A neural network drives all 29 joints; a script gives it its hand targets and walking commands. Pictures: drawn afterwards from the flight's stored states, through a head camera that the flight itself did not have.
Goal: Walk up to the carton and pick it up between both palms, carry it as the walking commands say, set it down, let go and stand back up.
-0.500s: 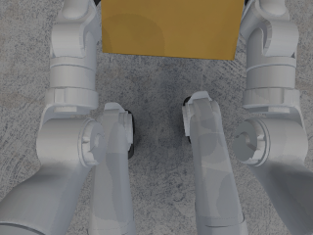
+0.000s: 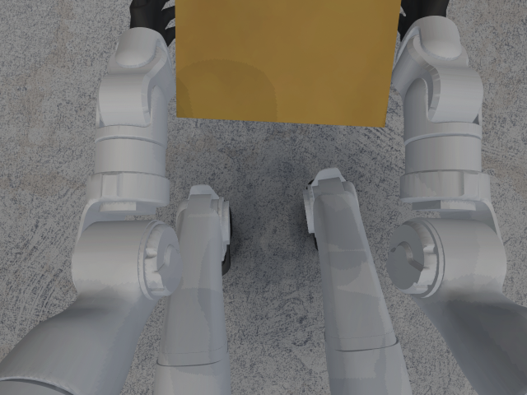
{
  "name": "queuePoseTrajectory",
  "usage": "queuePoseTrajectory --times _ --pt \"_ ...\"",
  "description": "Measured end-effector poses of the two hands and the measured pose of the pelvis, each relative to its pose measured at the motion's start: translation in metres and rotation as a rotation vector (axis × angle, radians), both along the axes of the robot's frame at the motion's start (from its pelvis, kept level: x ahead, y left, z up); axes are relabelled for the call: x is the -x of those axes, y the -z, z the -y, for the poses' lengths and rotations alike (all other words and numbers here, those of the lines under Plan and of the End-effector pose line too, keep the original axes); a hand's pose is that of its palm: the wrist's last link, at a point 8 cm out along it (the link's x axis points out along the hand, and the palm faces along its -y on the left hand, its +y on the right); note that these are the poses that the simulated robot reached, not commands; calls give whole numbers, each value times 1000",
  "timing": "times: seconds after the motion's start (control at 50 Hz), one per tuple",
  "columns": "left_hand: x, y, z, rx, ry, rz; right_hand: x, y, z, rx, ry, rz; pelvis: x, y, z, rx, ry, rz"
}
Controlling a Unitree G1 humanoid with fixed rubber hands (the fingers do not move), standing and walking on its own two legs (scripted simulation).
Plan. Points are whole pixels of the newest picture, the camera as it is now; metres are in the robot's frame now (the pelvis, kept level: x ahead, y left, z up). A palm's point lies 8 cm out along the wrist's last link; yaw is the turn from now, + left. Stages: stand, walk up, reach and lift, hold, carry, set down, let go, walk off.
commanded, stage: reach and lift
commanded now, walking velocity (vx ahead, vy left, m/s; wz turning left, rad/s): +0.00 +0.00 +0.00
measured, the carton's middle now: (281, 44) +0.52 -0.05 -0.14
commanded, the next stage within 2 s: none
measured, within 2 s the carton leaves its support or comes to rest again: neither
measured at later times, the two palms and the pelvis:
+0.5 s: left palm (125, 22) +0.51 +0.10 -0.02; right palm (457, 8) +0.48 -0.19 +0.00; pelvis +0.01 +0.00 +0.06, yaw +0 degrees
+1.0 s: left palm out of the picture +0.48 +0.11 +0.11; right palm out of the picture +0.46 -0.19 +0.12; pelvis +0.08 +0.00 +0.13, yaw -1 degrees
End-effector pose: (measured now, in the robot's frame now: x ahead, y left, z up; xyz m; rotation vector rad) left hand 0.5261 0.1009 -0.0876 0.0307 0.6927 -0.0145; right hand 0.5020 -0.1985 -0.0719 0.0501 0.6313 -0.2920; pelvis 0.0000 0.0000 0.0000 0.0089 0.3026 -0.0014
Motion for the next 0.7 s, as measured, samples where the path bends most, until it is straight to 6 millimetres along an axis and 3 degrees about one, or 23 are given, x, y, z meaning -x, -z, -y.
queuePoseTrajectory --times 0.7 --pt "29 -102 -5 -1 -2 -6 29 -101 -5 -1 0 -6 -20 -82 -1 4 9 88"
